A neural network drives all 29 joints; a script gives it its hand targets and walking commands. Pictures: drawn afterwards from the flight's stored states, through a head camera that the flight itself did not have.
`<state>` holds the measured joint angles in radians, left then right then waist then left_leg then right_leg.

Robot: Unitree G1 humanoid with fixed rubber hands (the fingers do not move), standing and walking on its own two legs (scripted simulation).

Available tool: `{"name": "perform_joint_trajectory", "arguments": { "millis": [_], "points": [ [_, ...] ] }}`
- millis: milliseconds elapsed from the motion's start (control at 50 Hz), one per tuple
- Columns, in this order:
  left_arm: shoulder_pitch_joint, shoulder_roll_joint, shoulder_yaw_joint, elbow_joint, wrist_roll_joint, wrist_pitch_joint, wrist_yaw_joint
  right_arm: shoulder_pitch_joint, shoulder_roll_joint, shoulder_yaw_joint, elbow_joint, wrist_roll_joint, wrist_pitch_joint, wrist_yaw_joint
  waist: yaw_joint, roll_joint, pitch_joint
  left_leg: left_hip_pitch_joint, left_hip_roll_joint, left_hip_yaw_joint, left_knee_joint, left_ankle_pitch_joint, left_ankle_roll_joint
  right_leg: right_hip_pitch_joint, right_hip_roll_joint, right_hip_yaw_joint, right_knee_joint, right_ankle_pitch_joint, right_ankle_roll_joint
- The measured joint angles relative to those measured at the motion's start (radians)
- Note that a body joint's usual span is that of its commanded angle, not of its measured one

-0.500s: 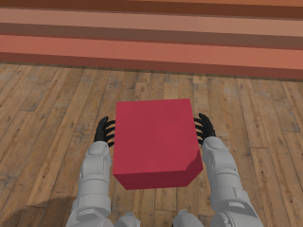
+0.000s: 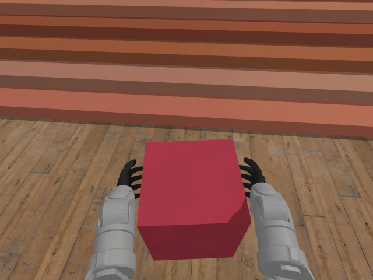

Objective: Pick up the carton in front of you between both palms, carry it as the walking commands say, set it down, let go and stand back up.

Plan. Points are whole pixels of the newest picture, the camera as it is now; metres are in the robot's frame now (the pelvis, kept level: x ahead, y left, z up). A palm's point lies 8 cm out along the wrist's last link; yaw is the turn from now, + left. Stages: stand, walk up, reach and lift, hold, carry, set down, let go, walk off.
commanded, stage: reach and lift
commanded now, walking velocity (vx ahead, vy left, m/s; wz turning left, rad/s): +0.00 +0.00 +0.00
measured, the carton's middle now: (191, 202) +0.31 +0.00 -0.05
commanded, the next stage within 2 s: hold in 0.78 s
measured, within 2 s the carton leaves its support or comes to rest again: neither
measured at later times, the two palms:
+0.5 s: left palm (125, 185) +0.31 +0.15 +0.04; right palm (257, 182) +0.31 -0.15 +0.04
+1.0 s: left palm (121, 185) +0.30 +0.15 +0.06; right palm (260, 182) +0.30 -0.15 +0.06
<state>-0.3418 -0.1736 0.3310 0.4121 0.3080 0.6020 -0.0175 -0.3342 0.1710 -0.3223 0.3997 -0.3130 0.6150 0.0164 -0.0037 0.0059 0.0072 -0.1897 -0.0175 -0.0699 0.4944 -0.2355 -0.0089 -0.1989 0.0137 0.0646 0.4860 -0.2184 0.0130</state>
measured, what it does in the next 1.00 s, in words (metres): stands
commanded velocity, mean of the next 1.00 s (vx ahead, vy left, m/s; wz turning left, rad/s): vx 0.00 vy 0.00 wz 0.00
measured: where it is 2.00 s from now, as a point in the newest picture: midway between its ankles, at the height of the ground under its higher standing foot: outside the picture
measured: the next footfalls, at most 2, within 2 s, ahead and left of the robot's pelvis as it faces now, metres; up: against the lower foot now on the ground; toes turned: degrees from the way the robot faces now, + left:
none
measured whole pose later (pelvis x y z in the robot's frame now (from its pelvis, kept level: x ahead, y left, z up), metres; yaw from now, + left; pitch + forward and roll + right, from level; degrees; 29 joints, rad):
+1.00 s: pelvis +0.01 +0.00 +0.01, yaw +0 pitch -7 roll +0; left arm -0.24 -0.15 0.20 0.20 0.26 0.75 -0.01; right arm -0.24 0.15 -0.19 0.19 -0.26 0.76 0.00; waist 0.00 0.01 0.02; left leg -0.03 -0.01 -0.07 0.35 -0.19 -0.01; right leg -0.04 0.01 0.07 0.34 -0.17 0.01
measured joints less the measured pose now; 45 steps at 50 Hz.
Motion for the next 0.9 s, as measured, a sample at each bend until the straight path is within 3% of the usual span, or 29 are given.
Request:
{"name": "perform_joint_trajectory", "arguments": {
  "millis": [800,900],
  "points": [
    [0.072,0.020,-0.097,-0.138,-0.030,0.085,0.005,0.074,-0.019,0.097,-0.137,0.033,0.083,-0.008,0.000,0.000,0.020,0.119,0.004,-0.003,-0.117,0.031,0.001,0.119,-0.004,0.000,-0.117,0.030,0.000],
    [0.101,0.026,-0.128,-0.202,-0.051,0.116,0.012,0.101,-0.025,0.128,-0.199,0.053,0.113,-0.015,0.002,0.000,0.016,0.139,0.005,-0.002,-0.136,0.040,0.000,0.140,-0.004,0.002,-0.137,0.040,0.000]
  ]
}}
